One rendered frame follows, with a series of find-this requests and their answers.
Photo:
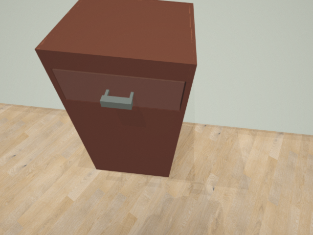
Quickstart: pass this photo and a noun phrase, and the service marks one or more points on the handle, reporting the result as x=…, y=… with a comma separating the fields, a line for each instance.
x=116, y=102

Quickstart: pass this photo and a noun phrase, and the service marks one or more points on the drawer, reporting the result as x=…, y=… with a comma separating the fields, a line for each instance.
x=148, y=92

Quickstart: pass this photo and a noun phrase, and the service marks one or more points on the cabinet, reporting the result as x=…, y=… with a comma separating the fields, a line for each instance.
x=140, y=38

